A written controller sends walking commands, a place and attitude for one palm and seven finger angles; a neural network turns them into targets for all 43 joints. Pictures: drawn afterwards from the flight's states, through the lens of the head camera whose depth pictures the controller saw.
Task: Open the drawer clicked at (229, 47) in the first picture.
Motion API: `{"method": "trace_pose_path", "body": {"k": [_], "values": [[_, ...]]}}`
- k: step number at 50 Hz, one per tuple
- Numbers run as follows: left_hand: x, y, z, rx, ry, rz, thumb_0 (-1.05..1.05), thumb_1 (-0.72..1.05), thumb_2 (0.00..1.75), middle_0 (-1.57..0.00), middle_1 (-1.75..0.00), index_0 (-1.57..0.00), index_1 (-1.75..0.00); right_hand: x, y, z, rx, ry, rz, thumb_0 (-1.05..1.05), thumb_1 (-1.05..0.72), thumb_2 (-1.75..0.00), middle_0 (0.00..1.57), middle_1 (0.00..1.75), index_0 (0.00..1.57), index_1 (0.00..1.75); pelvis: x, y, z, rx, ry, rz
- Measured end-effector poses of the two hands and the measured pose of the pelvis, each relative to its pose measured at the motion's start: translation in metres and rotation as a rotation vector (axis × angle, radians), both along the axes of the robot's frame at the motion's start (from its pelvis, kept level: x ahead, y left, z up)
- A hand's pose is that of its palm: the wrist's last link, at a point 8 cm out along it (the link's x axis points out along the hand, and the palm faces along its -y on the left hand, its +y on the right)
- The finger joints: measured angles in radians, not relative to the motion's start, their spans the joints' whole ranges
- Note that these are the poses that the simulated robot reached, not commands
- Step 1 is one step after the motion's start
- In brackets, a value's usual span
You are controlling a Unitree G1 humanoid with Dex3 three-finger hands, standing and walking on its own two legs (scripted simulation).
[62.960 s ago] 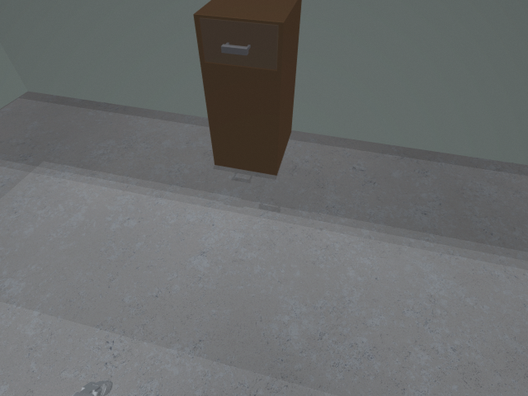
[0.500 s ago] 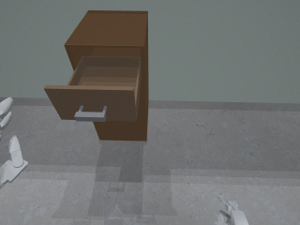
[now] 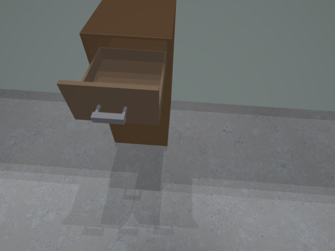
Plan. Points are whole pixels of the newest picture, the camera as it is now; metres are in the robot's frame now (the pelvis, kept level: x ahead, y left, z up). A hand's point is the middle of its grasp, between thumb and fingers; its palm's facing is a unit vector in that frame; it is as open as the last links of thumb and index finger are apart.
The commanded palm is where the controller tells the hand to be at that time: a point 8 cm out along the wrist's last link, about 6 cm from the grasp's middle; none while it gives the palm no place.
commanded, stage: let the arm hang, fingers relaxed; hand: left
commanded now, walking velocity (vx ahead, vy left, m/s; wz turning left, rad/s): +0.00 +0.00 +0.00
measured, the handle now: (110, 113) +0.54 +0.23 -0.06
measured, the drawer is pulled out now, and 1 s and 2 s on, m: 0.30 0.30 0.30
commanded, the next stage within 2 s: look to check the result in 0.64 s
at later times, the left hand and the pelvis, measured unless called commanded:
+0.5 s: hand out of the picture -0.01 +0.18 -0.17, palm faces +0.00 -0.98 -0.18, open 7.3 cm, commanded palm none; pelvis -0.01 +0.01 +0.00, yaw -2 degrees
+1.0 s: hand out of the picture +0.00 +0.18 -0.17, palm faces +0.00 -0.98 -0.19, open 7.4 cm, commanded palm none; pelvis +0.00 +0.02 +0.00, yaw -2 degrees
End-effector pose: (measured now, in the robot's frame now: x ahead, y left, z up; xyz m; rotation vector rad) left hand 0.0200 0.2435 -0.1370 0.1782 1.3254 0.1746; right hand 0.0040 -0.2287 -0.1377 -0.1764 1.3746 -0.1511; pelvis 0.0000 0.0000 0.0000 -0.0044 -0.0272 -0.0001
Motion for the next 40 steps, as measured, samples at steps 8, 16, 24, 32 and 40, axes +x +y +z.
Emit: {"method": "trace_pose_path", "body": {"k": [8,16,24,32,40], "values": [[-0.025,0.01,0.009,0.033,0.074,0.004,0.0,0.92,0.9,-0.2,-0.3,-0.2,-0.3,-0.028,0.021,-0.009,0.057,0.045,-0.041,0.0,-0.91,-0.9,0.2,0.3,0.2,0.29,-0.004,0.008,0.004,0.003,-0.011,-0.016],[-0.026,-0.002,0.004,-0.005,0.073,-0.004,0.0,0.91,0.9,-0.2,-0.3,-0.2,-0.3,-0.043,0.04,-0.011,0.09,0.065,-0.065,0.0,-0.91,-0.9,0.2,0.3,0.2,0.29,-0.007,0.012,0.005,0.006,-0.015,-0.026],[-0.027,-0.014,-0.003,-0.046,0.086,-0.006,0.01,0.92,0.9,-0.2,-0.3,-0.2,-0.3,-0.058,0.048,-0.008,0.084,0.094,-0.093,0.0,-0.91,-0.9,0.2,0.3,0.2,0.29,-0.007,0.015,0.005,0.007,-0.011,-0.032],[-0.033,-0.015,-0.004,-0.054,0.107,0.004,0.01,0.91,0.9,-0.2,-0.3,-0.2,-0.3,-0.062,0.05,-0.007,0.077,0.111,-0.103,0.0,-0.91,-0.9,0.2,0.3,0.2,0.29,-0.005,0.017,0.005,0.006,-0.009,-0.032],[-0.033,-0.013,-0.003,-0.047,0.12,0.005,0.0,0.91,0.9,-0.2,-0.3,-0.2,-0.3,-0.054,0.052,-0.009,0.081,0.098,-0.106,0.0,-0.91,-0.9,0.2,0.3,0.2,0.29,-0.002,0.018,0.005,0.007,-0.007,-0.036]]}}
